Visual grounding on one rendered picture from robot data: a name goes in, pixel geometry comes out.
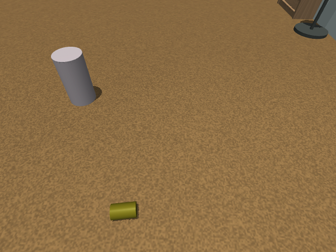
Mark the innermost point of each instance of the coat stand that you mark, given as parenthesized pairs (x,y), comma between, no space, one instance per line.
(311,30)

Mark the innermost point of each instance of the bookshelf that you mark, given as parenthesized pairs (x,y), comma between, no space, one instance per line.
(300,9)

